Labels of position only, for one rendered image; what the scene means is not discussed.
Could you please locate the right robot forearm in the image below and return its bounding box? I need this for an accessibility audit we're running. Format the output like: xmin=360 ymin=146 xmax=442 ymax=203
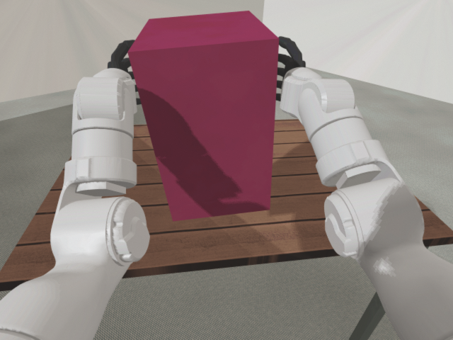
xmin=280 ymin=67 xmax=425 ymax=234

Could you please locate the robot right upper arm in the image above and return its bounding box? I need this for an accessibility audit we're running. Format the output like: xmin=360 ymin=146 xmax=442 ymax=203
xmin=324 ymin=178 xmax=453 ymax=340

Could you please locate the robot left hand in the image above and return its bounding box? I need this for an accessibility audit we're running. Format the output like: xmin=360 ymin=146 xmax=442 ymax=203
xmin=108 ymin=40 xmax=141 ymax=105

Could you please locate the left robot forearm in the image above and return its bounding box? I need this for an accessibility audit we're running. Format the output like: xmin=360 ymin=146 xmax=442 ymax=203
xmin=50 ymin=68 xmax=137 ymax=253

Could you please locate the robot left upper arm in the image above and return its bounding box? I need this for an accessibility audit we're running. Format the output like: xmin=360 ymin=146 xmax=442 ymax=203
xmin=0 ymin=196 xmax=150 ymax=340

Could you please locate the table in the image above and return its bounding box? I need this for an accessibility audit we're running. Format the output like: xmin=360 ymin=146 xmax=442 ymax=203
xmin=0 ymin=119 xmax=453 ymax=340

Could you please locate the carton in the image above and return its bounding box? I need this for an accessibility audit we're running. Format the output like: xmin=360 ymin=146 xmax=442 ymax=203
xmin=127 ymin=11 xmax=279 ymax=221

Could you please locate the robot right hand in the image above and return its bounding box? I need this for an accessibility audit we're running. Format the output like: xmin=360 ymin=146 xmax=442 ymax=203
xmin=276 ymin=36 xmax=306 ymax=101

